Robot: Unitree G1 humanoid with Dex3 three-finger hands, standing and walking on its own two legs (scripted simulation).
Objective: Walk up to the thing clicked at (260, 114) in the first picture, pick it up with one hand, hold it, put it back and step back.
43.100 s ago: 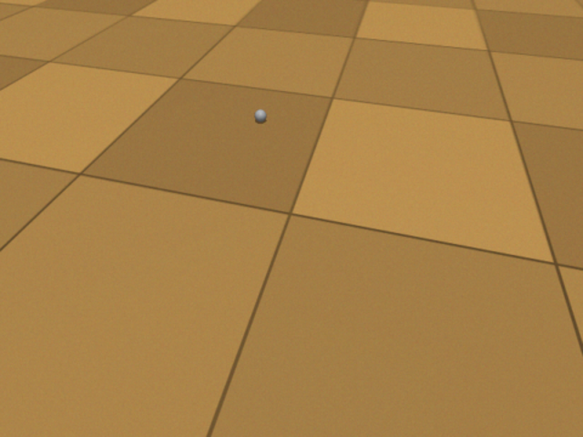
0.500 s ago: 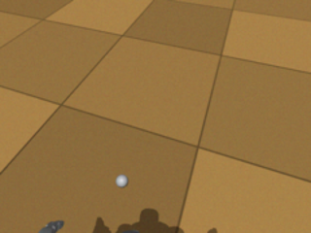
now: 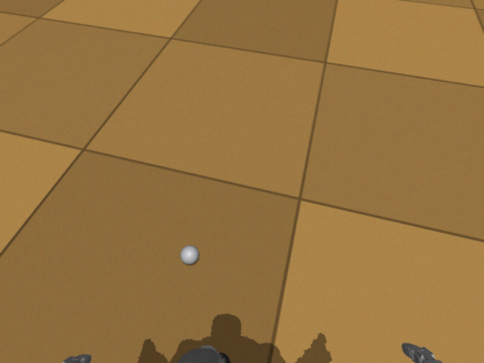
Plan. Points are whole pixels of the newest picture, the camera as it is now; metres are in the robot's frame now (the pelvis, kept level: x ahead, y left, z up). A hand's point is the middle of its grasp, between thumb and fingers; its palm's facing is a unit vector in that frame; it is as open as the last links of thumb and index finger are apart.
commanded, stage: step back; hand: left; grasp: from above
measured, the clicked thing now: (189, 254) +0.56 +0.25 -0.72
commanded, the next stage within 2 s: none
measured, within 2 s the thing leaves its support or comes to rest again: neither
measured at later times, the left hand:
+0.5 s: hand out of the picture -0.03 +0.28 -0.14, palm faces +0.08 -0.93 -0.35, open 7.4 cm
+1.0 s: hand out of the picture -0.24 +0.23 -0.13, palm faces +0.01 -0.91 -0.42, open 7.4 cm
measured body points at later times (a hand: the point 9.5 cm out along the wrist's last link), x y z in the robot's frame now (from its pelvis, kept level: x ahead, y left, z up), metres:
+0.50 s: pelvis -0.14 +0.00 +0.01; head -0.09 +0.03 +0.45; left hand -0.04 +0.32 -0.12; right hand -0.03 -0.30 -0.10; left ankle -0.14 +0.10 -0.72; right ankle -0.10 -0.13 -0.67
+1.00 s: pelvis -0.30 -0.04 +0.01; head -0.27 -0.06 +0.45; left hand -0.24 +0.28 -0.10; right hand -0.20 -0.36 -0.12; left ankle -0.29 +0.10 -0.65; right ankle -0.28 -0.16 -0.72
